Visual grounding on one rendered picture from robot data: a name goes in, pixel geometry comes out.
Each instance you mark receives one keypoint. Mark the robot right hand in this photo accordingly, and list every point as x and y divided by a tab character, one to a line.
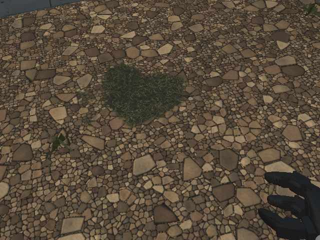
307	224

